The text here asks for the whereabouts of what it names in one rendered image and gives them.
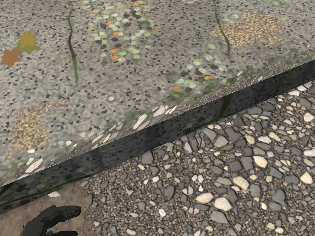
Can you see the left robot hand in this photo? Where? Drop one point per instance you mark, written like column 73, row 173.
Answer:
column 50, row 217

